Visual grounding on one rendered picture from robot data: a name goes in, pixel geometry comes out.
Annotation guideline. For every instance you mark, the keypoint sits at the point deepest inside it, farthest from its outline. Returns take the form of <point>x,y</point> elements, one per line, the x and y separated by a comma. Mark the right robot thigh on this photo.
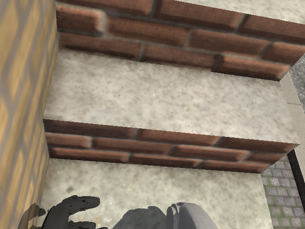
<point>186,215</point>

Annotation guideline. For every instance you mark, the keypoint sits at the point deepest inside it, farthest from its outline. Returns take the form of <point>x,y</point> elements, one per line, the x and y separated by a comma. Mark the robot left hand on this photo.
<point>58,216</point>

